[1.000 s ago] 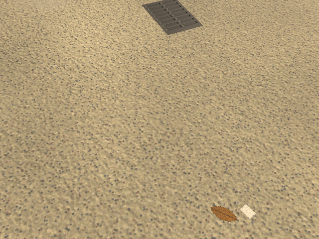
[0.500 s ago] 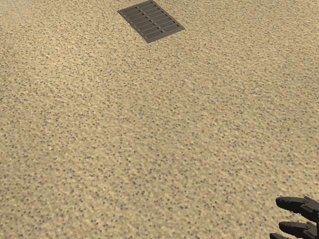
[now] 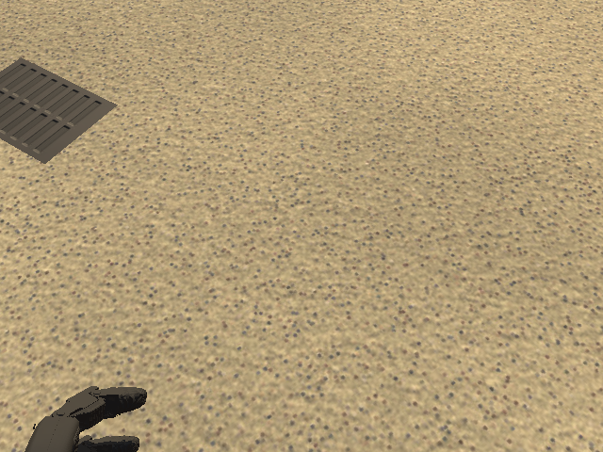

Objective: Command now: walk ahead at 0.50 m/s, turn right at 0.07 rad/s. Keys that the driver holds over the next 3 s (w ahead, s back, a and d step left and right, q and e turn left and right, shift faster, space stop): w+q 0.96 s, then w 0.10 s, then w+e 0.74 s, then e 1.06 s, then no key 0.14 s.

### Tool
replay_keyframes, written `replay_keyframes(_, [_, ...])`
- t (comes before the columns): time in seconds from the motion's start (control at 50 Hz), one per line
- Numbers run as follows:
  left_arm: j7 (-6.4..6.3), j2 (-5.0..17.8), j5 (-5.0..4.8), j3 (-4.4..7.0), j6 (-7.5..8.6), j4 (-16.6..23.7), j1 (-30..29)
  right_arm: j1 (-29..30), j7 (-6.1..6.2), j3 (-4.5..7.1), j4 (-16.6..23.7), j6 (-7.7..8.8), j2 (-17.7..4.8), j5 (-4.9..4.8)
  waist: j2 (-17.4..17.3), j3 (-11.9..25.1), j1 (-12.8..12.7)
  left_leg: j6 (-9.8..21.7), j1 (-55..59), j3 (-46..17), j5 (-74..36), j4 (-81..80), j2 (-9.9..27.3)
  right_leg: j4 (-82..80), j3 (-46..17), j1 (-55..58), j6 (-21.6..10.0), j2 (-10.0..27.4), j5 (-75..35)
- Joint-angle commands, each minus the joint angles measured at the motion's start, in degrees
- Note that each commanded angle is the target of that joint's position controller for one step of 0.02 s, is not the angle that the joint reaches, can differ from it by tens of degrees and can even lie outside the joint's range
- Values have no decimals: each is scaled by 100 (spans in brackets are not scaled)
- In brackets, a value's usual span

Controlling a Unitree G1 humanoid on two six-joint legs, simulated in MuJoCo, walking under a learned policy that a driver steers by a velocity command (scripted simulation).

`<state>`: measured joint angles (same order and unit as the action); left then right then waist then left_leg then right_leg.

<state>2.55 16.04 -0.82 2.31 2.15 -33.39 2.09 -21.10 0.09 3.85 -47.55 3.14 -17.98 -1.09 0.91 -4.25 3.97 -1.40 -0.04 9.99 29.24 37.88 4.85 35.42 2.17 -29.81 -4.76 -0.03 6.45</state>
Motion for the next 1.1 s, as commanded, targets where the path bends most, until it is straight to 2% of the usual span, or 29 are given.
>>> replay_keyframes(0.02, [-120,1271,80,431,74,-25,2249,14,-83,9,505,263,-751,-148,470,2724,-1282,262,-3873,-1667,532,4033,-410,-1493,-4381,5174,-1510,2347,1032])
replay_keyframes(0.04, [-98,1095,105,357,133,-153,2011,573,-95,73,749,287,-890,-305,460,1710,-1218,296,-4288,-1593,76,3999,-214,-1625,-3293,4433,-1242,2137,561])
replay_keyframes(0.08, [-88,744,87,264,211,-254,1371,679,-32,55,726,256,-730,-91,278,872,-718,254,-3958,-1499,-802,3249,236,-1863,-2048,3028,-933,1659,-271])
replay_keyframes(0.12, [-82,538,149,228,328,-267,1074,234,-37,64,542,72,-590,-98,419,777,-398,164,-3327,-1573,-1312,3078,372,-2320,-1461,2355,-872,1476,-404])
replay_keyframes(0.2, [-147,593,195,283,487,-549,1039,461,3,35,574,-102,-333,-74,191,301,-332,-27,-3703,-1712,-2040,2475,338,-2771,-517,2077,-783,1377,-963])
replay_keyframes(0.3, [-252,731,166,313,447,-738,1150,1176,-136,-46,774,-17,-130,-26,135,34,-600,11,-3761,-1364,-3444,777,193,-2904,377,2407,-517,1195,-1107])
replay_keyframes(0.4, [-296,951,42,403,252,-1020,1620,1968,-326,-106,1217,-4,-67,-12,45,-240,-897,288,-4216,-963,-3016,-66,87,-2569,640,3449,-461,1573,-1652])
replay_keyframes(0.46, [-358,1164,-8,462,109,-1017,1502,1831,-405,-20,1385,-39,-238,-18,293,94,-634,591,-3650,-534,-2206,-181,-304,-1741,857,3807,-284,1632,-3837])
replay_keyframes(0.5, [-409,1282,-41,483,22,-973,1374,831,-364,194,1231,-95,-610,-36,411,756,-13,898,-2255,-303,-1847,-244,-769,-216,1000,3616,-108,1494,-5113])
replay_keyframes(0.52, [-430,1194,-58,431,33,-940,1308,-98,-274,379,1021,-129,-929,-43,219,1226,514,1141,-724,-532,-2207,-646,-866,1161,1101,2793,111,1251,-4405])
replay_keyframes(0.54, [-394,537,142,232,130,-705,1775,-490,-155,540,939,-163,-1573,-42,-1128,1767,242,1888,1405,-2893,-2204,-658,505,3282,1017,481,470,543,-283])
replay_keyframes(0.56, [-306,363,127,93,356,-544,1787,-367,-199,473,1149,-61,-1579,-21,-1314,2653,55,2777,2411,-5841,-1304,-1692,1441,4582,-338,-953,603,-422,2872])
replay_keyframes(0.58, [-220,886,-100,223,508,-412,1047,-304,-231,348,1151,6,-1114,14,-673,2227,384,2407,2192,-5317,-1166,-2064,1338,4679,-912,-1561,478,-54,2486])
replay_keyframes(0.6, [-202,876,-169,199,590,-282,787,-40,-227,296,1133,53,-935,5,-438,1459,214,2174,1395,-4518,-1464,-2107,1135,4243,-827,-1662,374,183,1969])
replay_keyframes(0.62, [-246,812,-41,192,613,-330,780,347,-219,247,1172,65,-780,-19,-25,985,-81,1979,540,-3884,-2079,-2112,872,3699,-769,-1417,391,423,1617])
replay_keyframes(0.64, [-274,878,82,238,576,-370,852,619,-195,190,1250,71,-607,15,-88,775,-281,1898,-82,-3452,-2686,-2199,677,3294,-765,-1025,449,572,1370])
replay_keyframes(0.66, [-266,880,117,256,505,-387,962,750,-170,164,1327,69,-563,73,-239,721,-423,1882,-482,-3269,-3017,-2319,548,3139,-769,-702,519,628,1214])
replay_keyframes(0.72, [-287,657,183,198,346,-389,986,718,-72,203,1264,93,-706,48,-276,613,-505,1895,-1131,-2751,-3765,-2464,345,2437,-568,-496,816,591,874])
replay_keyframes(0.82, [-245,379,137,60,363,-140,-108,377,69,243,1100,-4,-854,-13,-553,452,-84,1449,-1507,-2339,-3019,-2311,-102,225,-447,-63,984,185,-861])
replay_keyframes(0.86, [-189,450,69,74,411,-65,-403,179,82,258,1019,-41,-902,-27,-609,446,47,1388,-1403,-2592,-2683,-2208,3,-220,-482,130,960,44,-1101])
replay_keyframes(0.92, [-118,679,33,168,489,-34,-424,80,107,247,954,-89,-822,-53,-713,462,-17,1285,-902,-3161,-2353,-1753,231,-666,-710,255,779,7,-766])
replay_keyframes(0.96, [-114,809,15,253,541,-110,-56,212,113,258,976,-114,-803,-31,-890,486,-262,1172,-790,-3430,-2475,-1396,304,-799,-684,681,568,13,-306])
replay_keyframes(0.98, [-137,895,40,323,568,-260,471,283,105,208,993,-116,-657,-5,-873,700,-538,1038,-820,-3281,-2785,-968,128,-1022,-547,1339,406,16,-380])
replay_keyframes(1.0, [-168,1095,153,394,602,-349,1157,223,77,85,1035,-94,-325,49,-583,1355,-826,846,-1154,-2935,-2641,190,-166,-908,-1010,2557,86,593,-264])
replay_keyframes(1.02, [-189,1549,271,493,582,-442,1810,-443,86,-38,1117,-50,66,31,683,2147,-695,431,-2728,-2220,-945,2092,-944,-1090,-3073,4477,-672,1807,393])
replay_keyframes(1.04, [-104,1494,128,523,521,-697,2143,-807,86,-50,1101,-5,-147,-116,1834,2242,-653,277,-4085,-2035,514,3287,-985,-1795,-5122,4910,-1213,2413,2068])
replay_keyframes(1.06, [-104,968,33,387,501,-603,1842,-368,86,65,1021,-13,-647,-151,978,1415,-796,247,-4492,-2194,64,3724,-681,-1994,-4629,4315,-1007,2187,2813])
replay_keyframes(1.08, [-118,753,55,311,448,-588,1592,258,79,86,1132,-17,-742,-63,525,852,-835,252,-4478,-1955,-382,3693,-498,-1999,-3718,3615,-802,1875,2390])
replay_keyframes(1.1, [-115,680,103,260,410,-603,1388,629,71,71,1247,13,-657,44,298,497,-737,267,-4380,-1794,-669,3412,-344,-2094,-3136,2973,-768,1602,1701])
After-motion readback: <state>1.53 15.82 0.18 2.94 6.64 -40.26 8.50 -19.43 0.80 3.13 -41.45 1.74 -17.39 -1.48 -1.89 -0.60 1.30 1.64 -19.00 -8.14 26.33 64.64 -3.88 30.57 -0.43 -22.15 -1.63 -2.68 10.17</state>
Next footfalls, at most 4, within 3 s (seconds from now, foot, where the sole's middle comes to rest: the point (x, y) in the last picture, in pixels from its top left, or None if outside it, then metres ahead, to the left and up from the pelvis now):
0.52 left None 0.43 0.17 -0.75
1.00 right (260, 307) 0.77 0.09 -0.75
1.46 left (128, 295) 0.82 0.41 -0.75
1.94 right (202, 183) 1.17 0.24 -0.75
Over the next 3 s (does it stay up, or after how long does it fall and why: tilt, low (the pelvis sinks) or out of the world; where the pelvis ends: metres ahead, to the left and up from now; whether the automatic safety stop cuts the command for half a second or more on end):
stays up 1.10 0.30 0.03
